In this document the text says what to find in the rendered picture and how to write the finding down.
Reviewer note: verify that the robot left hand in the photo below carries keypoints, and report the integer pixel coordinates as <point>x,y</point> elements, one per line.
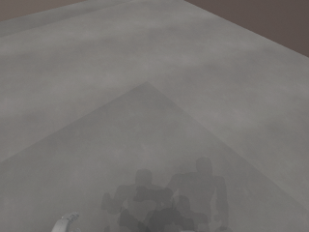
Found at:
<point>63,224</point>

